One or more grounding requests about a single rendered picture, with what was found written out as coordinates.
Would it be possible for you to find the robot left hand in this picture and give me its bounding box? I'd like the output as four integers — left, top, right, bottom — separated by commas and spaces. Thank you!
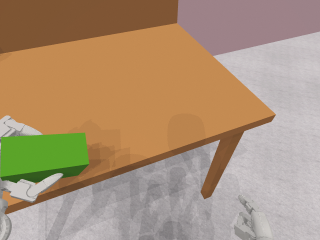
0, 115, 63, 203

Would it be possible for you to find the table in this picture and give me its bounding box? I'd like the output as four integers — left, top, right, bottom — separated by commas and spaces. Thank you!
0, 0, 276, 215

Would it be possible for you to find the sponge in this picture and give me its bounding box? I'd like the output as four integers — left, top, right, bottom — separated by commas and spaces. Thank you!
0, 132, 89, 183

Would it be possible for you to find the robot left forearm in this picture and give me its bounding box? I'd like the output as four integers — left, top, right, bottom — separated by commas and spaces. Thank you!
0, 198, 12, 240

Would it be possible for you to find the robot right hand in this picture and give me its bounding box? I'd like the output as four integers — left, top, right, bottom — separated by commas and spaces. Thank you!
234, 194, 274, 240

